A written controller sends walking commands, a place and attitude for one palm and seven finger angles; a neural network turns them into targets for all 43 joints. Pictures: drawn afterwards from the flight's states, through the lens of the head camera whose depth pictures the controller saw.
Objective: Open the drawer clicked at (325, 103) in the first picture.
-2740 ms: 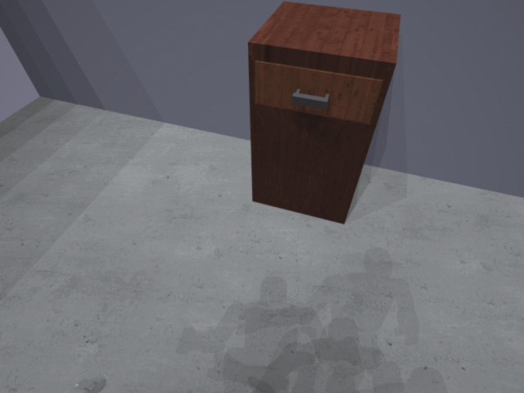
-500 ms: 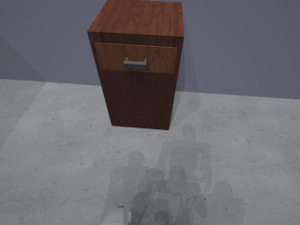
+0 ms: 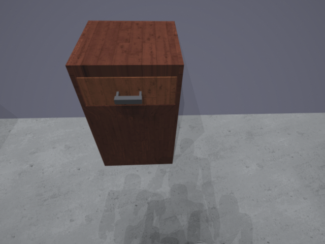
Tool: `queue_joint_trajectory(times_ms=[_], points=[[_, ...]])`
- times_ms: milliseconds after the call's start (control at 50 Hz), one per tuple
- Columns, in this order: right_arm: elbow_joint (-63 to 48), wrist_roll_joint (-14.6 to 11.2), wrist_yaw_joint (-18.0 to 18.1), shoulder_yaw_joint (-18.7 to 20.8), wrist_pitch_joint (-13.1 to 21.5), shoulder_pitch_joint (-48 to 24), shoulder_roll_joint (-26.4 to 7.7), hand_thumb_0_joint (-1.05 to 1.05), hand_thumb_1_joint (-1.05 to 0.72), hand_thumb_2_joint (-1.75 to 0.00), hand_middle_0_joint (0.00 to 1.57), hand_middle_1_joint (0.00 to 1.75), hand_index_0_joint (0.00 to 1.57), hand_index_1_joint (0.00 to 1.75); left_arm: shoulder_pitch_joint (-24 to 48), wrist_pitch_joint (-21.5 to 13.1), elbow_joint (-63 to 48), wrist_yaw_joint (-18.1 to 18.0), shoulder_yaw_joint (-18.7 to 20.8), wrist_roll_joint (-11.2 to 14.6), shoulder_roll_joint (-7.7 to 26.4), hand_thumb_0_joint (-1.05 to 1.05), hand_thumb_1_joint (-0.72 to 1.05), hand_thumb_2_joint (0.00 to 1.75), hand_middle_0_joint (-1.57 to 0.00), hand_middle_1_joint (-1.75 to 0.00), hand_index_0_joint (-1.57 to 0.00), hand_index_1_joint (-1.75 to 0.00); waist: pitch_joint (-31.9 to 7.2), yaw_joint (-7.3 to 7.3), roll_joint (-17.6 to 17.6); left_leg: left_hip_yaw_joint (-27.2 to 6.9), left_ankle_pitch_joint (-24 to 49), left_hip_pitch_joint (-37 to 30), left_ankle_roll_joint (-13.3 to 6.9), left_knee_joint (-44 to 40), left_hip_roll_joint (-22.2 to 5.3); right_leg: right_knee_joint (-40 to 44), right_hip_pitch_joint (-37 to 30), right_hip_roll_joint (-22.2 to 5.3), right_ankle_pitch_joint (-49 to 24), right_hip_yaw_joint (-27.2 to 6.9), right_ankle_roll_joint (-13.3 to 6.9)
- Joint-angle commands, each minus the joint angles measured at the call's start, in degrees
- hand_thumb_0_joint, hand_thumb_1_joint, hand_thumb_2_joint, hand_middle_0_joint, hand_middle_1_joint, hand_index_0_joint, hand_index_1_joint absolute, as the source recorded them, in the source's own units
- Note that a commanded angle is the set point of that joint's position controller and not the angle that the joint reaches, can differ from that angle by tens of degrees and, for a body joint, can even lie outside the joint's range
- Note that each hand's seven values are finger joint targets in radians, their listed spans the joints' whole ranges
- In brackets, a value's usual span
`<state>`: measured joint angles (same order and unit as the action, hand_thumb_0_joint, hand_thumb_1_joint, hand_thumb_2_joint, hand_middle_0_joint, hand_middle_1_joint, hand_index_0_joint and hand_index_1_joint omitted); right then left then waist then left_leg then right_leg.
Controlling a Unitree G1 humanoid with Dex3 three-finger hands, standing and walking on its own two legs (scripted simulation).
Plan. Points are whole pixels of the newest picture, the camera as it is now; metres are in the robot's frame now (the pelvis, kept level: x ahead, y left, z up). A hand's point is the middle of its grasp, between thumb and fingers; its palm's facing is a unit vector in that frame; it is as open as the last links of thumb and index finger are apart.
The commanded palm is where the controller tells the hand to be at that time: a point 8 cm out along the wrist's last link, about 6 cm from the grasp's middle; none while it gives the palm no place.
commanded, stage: take the last steps up to it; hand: left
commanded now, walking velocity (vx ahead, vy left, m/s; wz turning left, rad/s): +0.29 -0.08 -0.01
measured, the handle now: (128, 96) +0.73 +0.17 -0.11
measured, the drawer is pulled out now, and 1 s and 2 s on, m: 0.00 0.00 0.00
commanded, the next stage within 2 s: come to a stop and stand still in 0.34 s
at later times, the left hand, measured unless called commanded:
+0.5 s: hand out of the picture +0.12 +0.12 -0.20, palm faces +0.11 -0.99 -0.12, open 7.3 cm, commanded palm none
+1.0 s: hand (129, 213) +0.25 +0.11 -0.17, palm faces +0.05 -0.96 -0.28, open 7.3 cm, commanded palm none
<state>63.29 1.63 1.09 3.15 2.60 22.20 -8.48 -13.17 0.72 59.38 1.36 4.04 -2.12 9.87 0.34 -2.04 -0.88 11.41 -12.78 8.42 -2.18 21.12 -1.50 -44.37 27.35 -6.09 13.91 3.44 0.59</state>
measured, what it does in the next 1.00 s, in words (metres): walks ahead: right foot, then left foot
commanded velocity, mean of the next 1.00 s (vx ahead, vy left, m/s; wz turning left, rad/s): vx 0.00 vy -0.03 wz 0.01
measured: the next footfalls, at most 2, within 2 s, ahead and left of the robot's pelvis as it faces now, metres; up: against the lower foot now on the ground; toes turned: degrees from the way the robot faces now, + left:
right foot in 0.12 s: +0.13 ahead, -0.15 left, +0.00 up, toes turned -7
left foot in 0.50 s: +0.29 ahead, +0.07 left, +0.00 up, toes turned +10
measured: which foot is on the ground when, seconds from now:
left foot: down 0.00-0.14, up 0.16-0.48, down 0.50-0.94, up 0.96-1.00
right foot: up 0.00-0.10, down 0.12-0.52, up 0.54-0.90, down 0.92-1.00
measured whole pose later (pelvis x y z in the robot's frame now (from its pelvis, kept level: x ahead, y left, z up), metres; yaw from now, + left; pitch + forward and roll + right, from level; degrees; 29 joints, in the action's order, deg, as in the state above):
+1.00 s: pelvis +0.19 -0.09 -0.02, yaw +0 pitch -1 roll +1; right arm 58.3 0.8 0.9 4.1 -4.0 9.6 -11.5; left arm -12.4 1.5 56.2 -1.4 2.7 -2.0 9.7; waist 2.3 0.2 2.8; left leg 4.3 -23.1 22.5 0.1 41.9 -3.6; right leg -35.7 16.3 -2.4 18.5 3.1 -0.7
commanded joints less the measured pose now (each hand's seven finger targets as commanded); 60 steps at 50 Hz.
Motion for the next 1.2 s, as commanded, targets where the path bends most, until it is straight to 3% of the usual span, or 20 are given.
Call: queue_joint_trajectory(times_ms=[0,80,120,140,200,260,400,440,460,500,560,720,860,880,900,920,940,1020,1120,1180], points=[[-1.0,0.44,0.11,1.54,0.9,4.44,-8.27,0.0,-0.9,-0.9,0.2,0.3,0.2,0.3,4.37,-1.82,-3.73,0.14,-0.34,0.24,0.96,0.0,0.9,0.9,-0.2,-0.3,-0.2,-0.3,5.07,-1.37,6.6,-14.66,-5.86,0.33,-7.25,-10.86,-17.0,7.41,-0.7,0.9,2.48,1.86,-0.48],[-0.24,-0.05,-0.01,0.81,0.52,3.08,-6.33,0.0,-0.9,-0.9,0.2,0.3,0.2,0.3,-4.84,-2.98,0.18,-0.41,0.25,0.4,3.18,0.0,0.9,0.9,-0.2,-0.3,-0.2,-0.3,1.08,3.64,2.12,-8.8,-1.66,7.52,-2.71,3.39,-11.97,20.54,-21.85,2.53,-2.1,2.44,-2.44],[-3.54,-0.77,-0.78,-0.63,0.96,-0.56,-2.04,0.0,-0.9,-0.9,0.2,0.3,0.2,0.3,-18.18,-3.85,3.98,-1.5,1.92,0.54,12.03,0.0,0.9,0.9,-0.2,-0.3,-0.2,-0.3,-3.6,8.3,-15.58,0.26,-19.46,29.04,1.28,31.21,-1.15,28.9,-40.28,-15.95,1.01,-23.07,-11.68],[-4.42,-0.49,-0.77,-0.23,0.31,-3.74,-4.77,0.0,-0.9,-0.9,0.2,0.3,0.2,0.3,-19.45,-4.05,4.66,-2.05,1.84,1.14,11.6,0.0,0.9,0.9,-0.2,-0.3,-0.2,-0.3,-4.13,9.0,-16.99,-5.86,-20.9,30.75,0.42,40.32,-2.76,31.1,-36.88,-16.98,0.44,-25.22,-12.67],[-3.95,-0.09,-1.01,0.49,-0.18,-5.52,-2.42,0.0,-0.9,-0.9,0.2,0.3,0.2,0.3,-9.98,-4.2,2.14,-2.85,0.27,0.7,4.4,0.0,0.9,0.9,-0.2,-0.3,-0.2,-0.3,2.36,4.2,-2.95,-9.06,-9.97,29.7,1.07,44.26,-6.61,31.82,-25.23,-12.91,-4.47,-13.01,-11.57],[-3.29,0.0,-1.37,0.26,-1.15,-2.48,-0.24,0.0,-0.9,-0.9,0.2,0.3,0.2,0.3,-7.45,-4.89,1.37,-3.02,-0.65,0.41,3.18,0.0,0.9,0.9,-0.2,-0.3,-0.2,-0.3,3.3,0.99,-4.67,-7.13,-7.28,24.14,2.27,36.61,-6.05,31.76,-19.42,-9.94,-15.84,-4.62,-10.38],[-5.08,-0.28,-1.8,-0.7,-0.41,-7.94,-1.56,0.0,-0.9,-0.9,0.2,0.3,0.2,0.3,-9.5,-4.46,3.24,-2.62,-0.82,0.7,5.21,0.0,0.9,0.9,-0.2,-0.3,-0.2,-0.3,3.78,1.45,-6.24,-3.23,-1.49,13.57,0.96,16.69,-2.62,27.51,-19.53,-6.97,-20.65,-2.05,-9.09],[-3.2,-0.2,-1.08,-0.89,-0.12,-3.01,-2.96,0.0,-0.9,-0.9,0.2,0.3,0.2,0.3,-8.69,-3.9,3.72,-2.77,-1.13,1.04,4.42,0.0,0.9,0.9,-0.2,-0.3,-0.2,-0.3,2.24,-1.11,-3.81,-3.63,6.64,2.79,0.78,9.02,-1.82,19.29,-16.5,-4.67,-23.44,-0.16,-6.86],[-1.93,-0.01,-0.3,-0.67,0.32,0.94,-5.96,0.0,-0.9,-0.9,0.2,0.3,0.2,0.3,-9.54,-3.45,3.45,-3.0,-1.68,1.31,2.37,0.0,0.9,0.9,-0.2,-0.3,-0.2,-0.3,-1.25,-2.06,3.51,-9.05,22.96,-6.36,-0.24,6.03,-6.7,10.76,-12.68,-1.39,-19.5,1.17,-4.05],[-1.86,-0.82,1.18,-0.67,-0.43,1.35,-10.8,0.0,-0.9,-0.9,0.2,0.3,0.2,0.3,-14.29,-2.55,4.04,-3.67,-2.56,2.01,0.56,0.0,0.9,0.9,-0.2,-0.3,-0.2,-0.3,-6.71,-0.1,15.87,-22.67,52.94,-9.87,-9.25,1.34,-22.33,-3.97,-9.32,4.24,20.23,0.94,0.09],[-3.63,-1.07,2.28,-1.16,-1.43,-8.81,-9.28,0.0,-0.9,-0.9,0.2,0.3,0.2,0.3,-11.73,-0.2,4.71,-3.99,-2.37,1.43,1.78,0.0,0.9,0.9,-0.2,-0.3,-0.2,-0.3,0.79,2.22,10.92,-17.65,45.55,0.43,-9.34,-1.57,-19.93,-6.79,-8.56,1.07,18.56,-3.2,0.67],[-6.51,-0.62,1.8,1.88,-3.22,-12.03,-10.6,0.0,-0.9,-0.9,0.2,0.3,0.2,0.3,-7.43,2.37,-1.3,-3.25,-0.04,0.87,1.98,0.0,0.9,0.9,-0.2,-0.3,-0.2,-0.3,-5.4,1.96,7.28,-11.77,33.79,-0.47,-8.82,-0.57,-18.22,-14.14,-3.68,2.66,11.99,-2.65,1.51],[-8.09,-0.33,0.09,2.09,-4.1,-14.68,-10.17,0.0,-0.9,-0.9,0.2,0.3,0.2,0.3,-9.74,0.92,-2.35,-3.1,-0.22,0.79,2.4,0.0,0.9,0.9,-0.2,-0.3,-0.2,-0.3,-2.38,4.4,8.2,-11.53,2.82,10.4,-4.14,1.49,-13.87,12.33,-17.31,3.38,1.01,1.02,0.35],[-8.12,-0.73,-0.22,1.98,-4.28,-13.48,-8.13,0.0,-0.9,-0.9,0.2,0.3,0.2,0.3,-9.83,0.45,-2.44,-3.21,-0.12,0.32,4.56,0.0,0.9,0.9,-0.2,-0.3,-0.2,-0.3,-0.95,4.19,1.38,-9.09,-4.23,13.19,-1.38,6.51,-9.68,19.85,-18.55,1.43,-1.97,-1.79,0.15],[-8.87,-1.22,-0.46,1.21,-4.65,-11.11,-4.2,0.0,-0.9,-0.9,0.2,0.3,0.2,0.3,-6.36,-0.34,-3.98,-3.38,0.03,-0.14,8.93,0.0,0.9,0.9,-0.2,-0.3,-0.2,-0.3,0.94,2.04,-12.24,-5.23,-12.59,16.34,2.34,15.45,-3.02,28.58,-14.24,-9.05,0.38,-16.26,-3.59],[-10.03,-1.05,-0.77,1.01,-5.21,-12.97,-3.98,0.0,-0.9,-0.9,0.2,0.3,0.2,0.3,-3.77,0.02,-5.68,-3.15,0.16,0.13,11.9,0.0,0.9,0.9,-0.2,-0.3,-0.2,-0.3,2.34,3.06,-13.52,-7.91,-17.33,14.2,2.33,23.12,-0.97,33.3,-5.94,-14.35,6.23,-19.85,-7.87],[-10.47,-0.7,-0.7,1.02,-5.84,-14.25,-4.41,0.0,-0.9,-0.9,0.2,0.3,0.2,0.3,-1.66,0.06,-6.13,-3.35,0.32,0.07,11.28,0.0,0.9,0.9,-0.2,-0.3,-0.2,-0.3,3.02,3.0,-15.48,-10.34,-16.99,13.51,1.72,27.99,-0.92,34.74,-2.28,-13.08,8.99,-21.4,-9.26],[-6.64,-0.79,-0.51,0.75,-4.83,-8.17,-5.06,0.0,-0.9,-0.9,0.2,0.3,0.2,0.3,2.36,-0.46,-6.31,-3.1,-0.36,0.52,7.85,0.0,0.9,0.9,-0.2,-0.3,-0.2,-0.3,2.16,0.85,-9.09,-10.8,-10.65,13.71,1.86,32.02,-0.74,29.03,-8.93,-7.01,-4.12,-10.25,-8.76],[-4.61,-0.79,0.41,-0.78,-3.82,-6.1,-3.45,0.0,-0.9,-0.9,0.2,0.3,0.2,0.3,-2.08,-0.71,-3.22,-3.25,-0.36,1.12,7.23,0.0,0.9,0.9,-0.2,-0.3,-0.2,-0.3,-0.51,2.6,-5.81,-9.66,-8.24,7.79,2.48,11.8,-1.24,26.5,-16.41,-6.53,-9.36,-10.65,-9.31],[-1.98,-0.59,0.83,-1.78,-2.07,-3.07,-4.95,0.0,-0.9,-0.9,0.2,0.3,0.2,0.3,-2.94,-1.04,-1.28,-3.12,-1.36,2.18,4.2,0.0,0.9,0.9,-0.2,-0.3,-0.2,-0.3,-2.4,3.07,3.46,-16.19,11.95,0.22,0.38,-0.76,-6.41,21.93,-15.66,-0.45,-9.44,-6.04,-3.68]])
